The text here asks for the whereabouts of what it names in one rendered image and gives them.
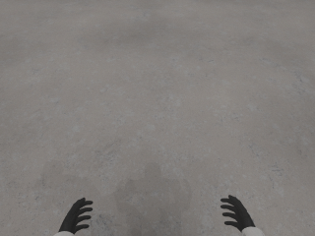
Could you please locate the robot right hand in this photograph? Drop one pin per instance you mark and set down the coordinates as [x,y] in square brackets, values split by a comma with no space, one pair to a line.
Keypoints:
[241,215]

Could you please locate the right robot forearm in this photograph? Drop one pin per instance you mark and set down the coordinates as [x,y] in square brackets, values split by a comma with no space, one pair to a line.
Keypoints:
[252,231]

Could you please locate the robot left hand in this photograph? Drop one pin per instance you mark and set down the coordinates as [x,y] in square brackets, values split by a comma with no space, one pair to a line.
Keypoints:
[72,218]

